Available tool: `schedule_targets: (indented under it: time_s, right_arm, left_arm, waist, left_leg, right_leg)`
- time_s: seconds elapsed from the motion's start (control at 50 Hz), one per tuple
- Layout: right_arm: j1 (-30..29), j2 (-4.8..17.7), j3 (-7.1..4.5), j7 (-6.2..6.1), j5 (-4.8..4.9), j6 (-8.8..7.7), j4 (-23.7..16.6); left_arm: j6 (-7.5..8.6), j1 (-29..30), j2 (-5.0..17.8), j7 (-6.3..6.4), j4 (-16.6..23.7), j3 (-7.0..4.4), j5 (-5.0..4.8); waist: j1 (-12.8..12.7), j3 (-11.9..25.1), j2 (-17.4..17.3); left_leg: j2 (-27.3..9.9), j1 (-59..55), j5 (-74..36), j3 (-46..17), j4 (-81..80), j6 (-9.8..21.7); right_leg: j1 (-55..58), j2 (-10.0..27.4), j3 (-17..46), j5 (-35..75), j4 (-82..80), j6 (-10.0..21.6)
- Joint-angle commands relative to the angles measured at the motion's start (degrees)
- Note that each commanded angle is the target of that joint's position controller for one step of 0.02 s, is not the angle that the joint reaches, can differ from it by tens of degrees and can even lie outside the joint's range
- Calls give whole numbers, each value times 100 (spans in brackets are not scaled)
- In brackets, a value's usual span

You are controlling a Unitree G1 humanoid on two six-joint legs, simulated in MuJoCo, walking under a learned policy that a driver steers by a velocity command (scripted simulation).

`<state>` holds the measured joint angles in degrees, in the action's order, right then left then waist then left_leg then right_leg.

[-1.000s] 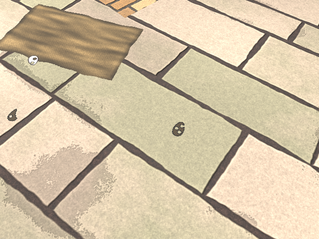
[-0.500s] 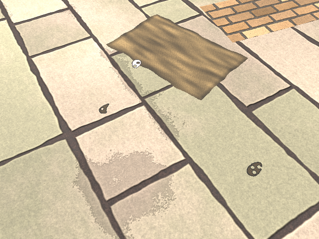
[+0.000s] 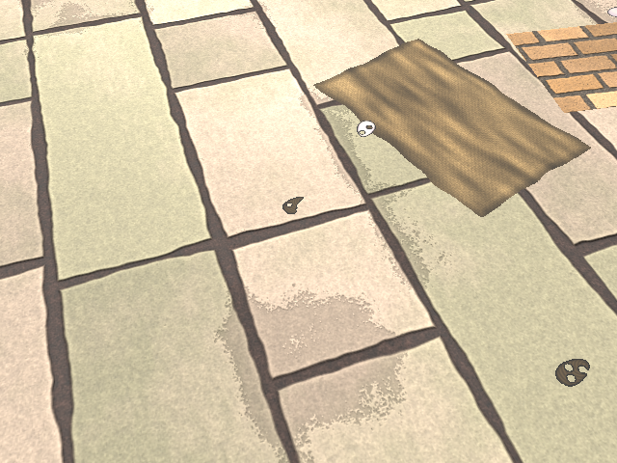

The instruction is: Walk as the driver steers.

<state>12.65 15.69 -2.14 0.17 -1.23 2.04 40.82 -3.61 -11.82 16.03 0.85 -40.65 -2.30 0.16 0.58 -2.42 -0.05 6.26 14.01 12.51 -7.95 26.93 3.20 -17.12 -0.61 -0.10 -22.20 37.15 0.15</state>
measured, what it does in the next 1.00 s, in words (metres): walks ahead, turning right: right foot, then right foot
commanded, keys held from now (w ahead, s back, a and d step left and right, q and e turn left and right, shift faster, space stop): no key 0.14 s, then w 0.24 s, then e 0.62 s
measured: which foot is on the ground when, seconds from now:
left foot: down 0.00-0.74, up 0.76-1.00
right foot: up 0.00-0.02, down 0.04-0.36, up 0.38-0.72, down 0.74-1.00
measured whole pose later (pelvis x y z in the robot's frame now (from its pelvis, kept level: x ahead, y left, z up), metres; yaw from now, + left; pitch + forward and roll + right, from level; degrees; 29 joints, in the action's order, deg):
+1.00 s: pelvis +0.15 -0.04 +0.00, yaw -16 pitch +1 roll +1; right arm 8.3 15.2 -1.5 -0.9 -1.8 2.1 43.9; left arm -2.1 -14.0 15.9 -0.5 -41.6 -3.6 0.7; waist -1.4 -4.7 -0.7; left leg -0.2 29.1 23.1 -3.3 56.4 -1.9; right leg -19.1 -7.0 3.9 -6.4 25.3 6.0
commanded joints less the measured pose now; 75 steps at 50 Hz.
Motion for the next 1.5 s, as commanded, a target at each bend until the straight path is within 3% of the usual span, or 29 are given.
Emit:
schedule_targets:
  time_s: [0.02, 0.06, 0.08, 0.12, 0.16, 0.2, 0.28, 0.34, 0.36, 0.38, 0.4, 0.42, 0.5, 0.64, 0.72, 0.74, 0.76, 0.78, 0.84, 0.92, 1.02, 1.16, 1.22, 1.24, 1.26, 1.28, 1.3, 1.34, 1.5]
  right_arm:
    - [-144, 695, -141, -65, 79, -63, -247]
    - [259, 327, -42, -66, 107, -96, -240]
    - [196, 559, -87, -66, 16, -43, -116]
    - [97, 468, -71, -2, 26, -25, 8]
    - [14, 425, -18, 44, -33, -59, 66]
    - [55, 566, -51, 18, -78, -106, 212]
    - [-115, 309, 9, 103, -132, -209, 173]
    - [465, 246, 24, 147, -80, -385, 428]
    - [936, 463, -38, 115, -81, -447, 591]
    - [1484, 930, -167, 49, -66, -500, 739]
    - [1716, 1215, -256, 23, -44, -515, 831]
    - [1581, 1002, -205, -27, -92, -533, 832]
    - [761, 591, -63, -147, -45, -603, 709]
    - [789, 717, -78, -182, 10, -403, 782]
    - [484, 896, -170, -200, 90, -369, 687]
    - [528, 872, -166, -199, 84, -393, 624]
    - [702, 277, -38, -157, -3, -368, 331]
    - [931, 490, -70, -132, -96, -257, 294]
    - [178, 607, -95, -145, -85, -216, 275]
    - [362, 432, -60, -110, -77, -48, 272]
    - [-251, 441, -62, -133, -44, 51, 11]
    - [-397, 475, -39, -206, 80, -103, -172]
    - [125, 472, -33, -294, 117, -211, -115]
    - [300, 647, -82, -348, 79, -255, -86]
    - [158, 1117, -167, -400, 3, -255, -212]
    - [-425, 1446, -226, -364, -73, -221, -400]
    - [-334, 1082, -173, -321, -81, -212, -376]
    - [-601, 624, -42, -266, -12, -231, -448]
    - [239, 804, -183, -253, -34, -223, -300]
  left_arm:
    - [184, -396, 311, 83, 223, -38, 46]
    - [303, 65, 1025, 88, 402, -104, 136]
    - [306, 145, 830, 44, 348, -77, 90]
    - [328, 412, 523, 3, 332, 48, 74]
    - [340, 238, 550, 21, 249, 51, 75]
    - [285, -126, 742, -24, 197, -37, 59]
    - [229, -392, 902, -84, 16, -155, 89]
    - [322, 43, 774, -154, 81, -176, 55]
    - [360, 340, 604, -170, 186, -144, 51]
    - [431, 746, 273, -211, 454, -46, 32]
    - [490, 790, 358, -198, 549, -59, 113]
    - [514, 672, 577, -161, 444, -131, 124]
    - [467, -60, 466, -191, 49, -141, 111]
    - [270, 541, 207, -351, 395, -19, 117]
    - [343, -437, 460, -266, 157, -149, 200]
    - [415, -943, 745, -213, 56, -253, 261]
    - [449, -916, 1495, -146, 195, -409, 203]
    - [388, -1149, 1651, -163, 163, -500, -117]
    - [240, -136, 723, -94, 284, -278, 6]
    - [266, -180, 795, -115, 239, -326, 51]
    - [160, -286, 912, -100, 283, -408, 86]
    - [104, -287, 959, -132, 304, -476, 147]
    - [84, -50, 909, -150, 315, -473, 71]
    - [101, -46, 790, -130, 336, -437, 12]
    - [128, -411, 406, -117, 354, -346, -22]
    - [157, -325, 599, -65, 399, -415, 25]
    - [162, -234, 984, -59, 315, -508, 204]
    - [98, -528, 850, -138, 116, -505, 170]
    - [-102, 152, 608, -343, 340, -337, 58]
  waist:
    - [-249, 507, -440]
    - [190, 392, 966]
    - [65, 380, 1105]
    - [173, 158, 946]
    - [77, 375, 1018]
    - [-168, 270, 744]
    - [-148, -598, 710]
    - [243, -410, 539]
    - [488, -366, 150]
    - [687, -366, -942]
    - [732, -578, -1307]
    - [559, -663, -663]
    - [0, 105, -528]
    - [155, 32, -795]
    - [-319, 524, -395]
    - [-577, 860, 59]
    - [-278, 1102, 1298]
    - [-333, 1889, 1454]
    - [-65, 220, 221]
    - [65, 678, 318]
    - [-173, 524, 561]
    - [-249, 527, 715]
    - [51, 520, 727]
    - [111, 526, 499]
    - [-151, 642, -559]
    - [-182, 192, -1306]
    - [-188, 194, -617]
    - [-414, 295, -407]
    - [141, 406, -863]
  left_leg:
    - [-1259, 105, -1606, -1291, -237, 415]
    - [-99, 626, 593, -219, 297, -74]
    - [-218, 99, 1226, 72, 615, -129]
    - [-307, -313, 472, 115, 107, -122]
    - [-416, -666, -286, 30, -372, -122]
    - [-253, -315, 768, 219, 147, -13]
    - [-401, 680, 1111, 852, 783, 102]
    - [-395, -669, 869, 873, -102, 306]
    - [-666, -1278, 1214, 228, -568, 466]
    - [-1560, -1761, 2628, -1521, -1456, 865]
    - [-2529, -2025, 2273, -2792, -1997, 1233]
    - [-2674, -1963, 753, -2526, -1763, 1354]
    - [-1906, -1872, -3386, -163, -1223, 759]
    - [-1778, -1179, -4138, 966, -678, 527]
    - [-1635, -872, -4238, 1249, 1140, 263]
    - [-1312, -212, -2802, 1434, 2388, 6]
    - [-363, 1421, 1883, 1663, 4255, -280]
    - [-175, 1565, 2499, 574, 4945, -279]
    - [-758, 1901, 1427, 469, 4312, -351]
    - [-619, 1248, 1110, 584, 3443, -484]
    - [-573, 1454, 872, 477, 2581, -567]
    - [-278, 868, 1059, 382, 1427, -414]
    - [-184, -149, 624, 397, -147, -217]
    - [-535, -724, 413, 132, -915, -121]
    - [-1846, -1145, 1042, -1124, -1506, 200]
    - [-2795, -588, 426, -2304, -1736, 797]
    - [-2751, -330, -741, -1797, -1373, 1020]
    - [-2064, -375, -2037, -612, -1000, 791]
    - [-2095, -1571, -3021, 173, -624, 907]
  right_leg:
    - [1181, 124, 106, 1216, -1806, 151]
    - [1147, 1805, 1875, 2327, -2233, 746]
    - [586, 1961, 1869, 2340, -2168, 1136]
    - [340, 1314, 1241, 1910, -2057, 828]
    - [512, 912, 918, 1295, -1949, 482]
    - [499, 712, 1072, -927, -2182, 552]
    - [296, 1519, 2055, -2393, -2767, 1132]
    - [-414, 1100, 1408, -1710, -2366, 956]
    - [-952, 730, 960, -1413, -1689, 772]
    - [-1806, -9, 92, -806, -263, 453]
    - [-2541, -269, -211, -766, 760, 415]
    - [-2643, -117, 241, -836, 1424, 452]
    - [-1740, -19, 230, 20, 1890, 266]
    - [-936, 29, -418, 916, 458, 187]
    - [407, -326, -553, 1218, -587, 566]
    - [1245, 81, 149, 2208, -1062, 794]
    - [2157, 1839, 2573, 4456, -1204, 1447]
    - [2172, 2259, 3803, 4322, -1699, 2230]
    - [657, 1362, 2385, 2469, -2050, 1691]
    - [402, 875, 1810, 3214, -1927, 1402]
    - [258, 761, 2347, 856, -2229, 1299]
    - [331, 683, 3007, 1198, -1984, 1162]
    - [44, 441, 3098, 1324, -1733, 805]
    - [-344, 154, 2899, 660, -1495, 498]
    - [-830, -422, 2088, -617, -390, 165]
    - [-1711, -1205, 743, -996, 865, 18]
    - [-1443, -658, 783, -837, 1875, -57]
    - [-1282, -611, 697, -360, 2720, -119]
    - [-1696, -260, 223, -310, 2180, -413]
Keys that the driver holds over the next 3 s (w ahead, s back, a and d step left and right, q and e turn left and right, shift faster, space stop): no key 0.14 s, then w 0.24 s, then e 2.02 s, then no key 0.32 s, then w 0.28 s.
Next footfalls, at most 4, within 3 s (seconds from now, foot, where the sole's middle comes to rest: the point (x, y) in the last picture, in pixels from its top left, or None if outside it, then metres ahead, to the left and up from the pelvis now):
0.04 right None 0.04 -0.11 -0.78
0.74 right None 0.24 -0.11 -0.78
1.24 left None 0.27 0.06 -0.78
1.72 right None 0.13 -0.11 -0.78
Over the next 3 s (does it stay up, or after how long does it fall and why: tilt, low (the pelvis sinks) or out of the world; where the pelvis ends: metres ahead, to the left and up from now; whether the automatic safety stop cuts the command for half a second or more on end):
stays up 0.19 -0.06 0.01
